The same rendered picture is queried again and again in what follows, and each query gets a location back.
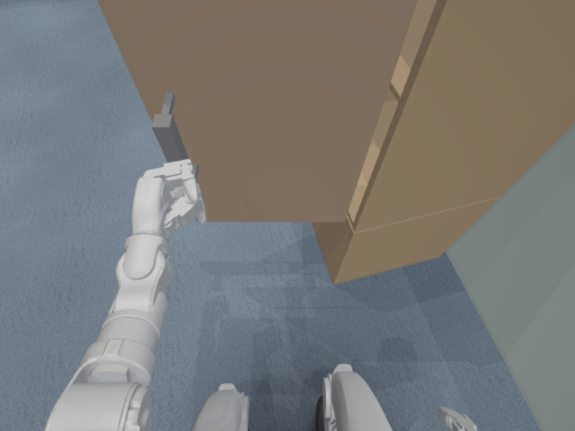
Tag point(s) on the left robot hand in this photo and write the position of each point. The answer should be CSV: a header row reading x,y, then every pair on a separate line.
x,y
153,200

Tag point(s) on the left robot upper arm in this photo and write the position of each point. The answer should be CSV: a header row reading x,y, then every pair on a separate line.
x,y
104,407

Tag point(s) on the cupboard door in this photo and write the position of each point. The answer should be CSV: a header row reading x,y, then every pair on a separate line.
x,y
277,101

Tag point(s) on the handle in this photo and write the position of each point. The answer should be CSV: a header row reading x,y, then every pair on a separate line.
x,y
168,135

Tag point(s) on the right robot hand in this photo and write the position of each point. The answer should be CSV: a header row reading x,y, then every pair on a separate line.
x,y
455,421

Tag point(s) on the right robot thigh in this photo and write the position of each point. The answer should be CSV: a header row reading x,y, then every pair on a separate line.
x,y
348,399

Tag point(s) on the robot left forearm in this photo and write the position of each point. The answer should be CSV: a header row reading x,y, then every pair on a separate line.
x,y
124,350

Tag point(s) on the right robot shin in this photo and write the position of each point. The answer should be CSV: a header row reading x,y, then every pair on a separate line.
x,y
331,426

